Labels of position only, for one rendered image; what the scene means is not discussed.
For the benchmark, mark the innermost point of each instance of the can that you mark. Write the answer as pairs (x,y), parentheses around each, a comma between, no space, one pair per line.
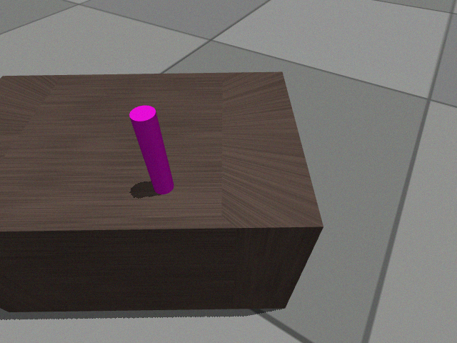
(148,134)

